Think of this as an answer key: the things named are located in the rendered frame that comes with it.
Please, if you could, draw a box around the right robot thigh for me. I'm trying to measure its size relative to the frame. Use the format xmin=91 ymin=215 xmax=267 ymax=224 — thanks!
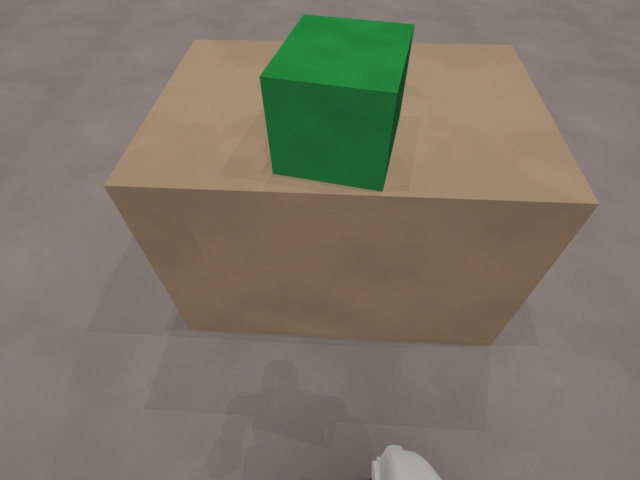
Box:
xmin=371 ymin=450 xmax=442 ymax=480

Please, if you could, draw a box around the pedestal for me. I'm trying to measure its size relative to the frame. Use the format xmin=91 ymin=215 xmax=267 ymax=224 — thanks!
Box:
xmin=104 ymin=39 xmax=599 ymax=346

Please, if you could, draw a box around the robot right shin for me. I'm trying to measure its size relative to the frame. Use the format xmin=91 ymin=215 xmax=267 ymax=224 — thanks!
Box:
xmin=383 ymin=445 xmax=403 ymax=454

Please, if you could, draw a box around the carton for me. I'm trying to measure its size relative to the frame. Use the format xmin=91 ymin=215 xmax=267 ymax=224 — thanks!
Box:
xmin=259 ymin=14 xmax=415 ymax=192

